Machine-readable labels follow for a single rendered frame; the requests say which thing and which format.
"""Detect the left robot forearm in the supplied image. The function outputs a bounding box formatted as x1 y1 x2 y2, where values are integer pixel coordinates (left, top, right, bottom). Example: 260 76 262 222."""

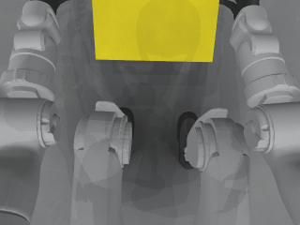
0 0 62 102

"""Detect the robot left upper arm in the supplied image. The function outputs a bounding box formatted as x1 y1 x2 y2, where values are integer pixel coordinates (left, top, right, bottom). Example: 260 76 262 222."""
0 97 62 225

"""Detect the right robot foot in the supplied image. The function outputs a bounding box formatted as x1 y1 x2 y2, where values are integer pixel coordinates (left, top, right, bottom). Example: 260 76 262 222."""
177 112 198 170

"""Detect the left robot hand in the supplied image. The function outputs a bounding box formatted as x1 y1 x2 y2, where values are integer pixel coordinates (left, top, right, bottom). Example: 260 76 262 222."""
31 0 70 15

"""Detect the carton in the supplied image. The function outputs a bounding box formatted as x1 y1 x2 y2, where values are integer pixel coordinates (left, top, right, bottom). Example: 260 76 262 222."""
92 0 219 63

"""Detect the robot left shin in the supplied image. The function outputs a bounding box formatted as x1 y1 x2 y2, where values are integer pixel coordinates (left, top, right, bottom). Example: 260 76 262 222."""
73 101 125 155

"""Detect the robot right upper arm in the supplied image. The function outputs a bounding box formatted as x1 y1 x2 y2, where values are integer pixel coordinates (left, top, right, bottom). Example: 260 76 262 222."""
243 101 300 225

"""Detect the right robot hand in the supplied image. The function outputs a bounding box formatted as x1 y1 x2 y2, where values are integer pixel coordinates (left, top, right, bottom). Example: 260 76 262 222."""
219 0 260 20

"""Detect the right robot forearm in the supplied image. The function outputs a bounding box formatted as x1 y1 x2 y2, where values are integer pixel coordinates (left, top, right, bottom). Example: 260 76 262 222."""
229 5 300 108

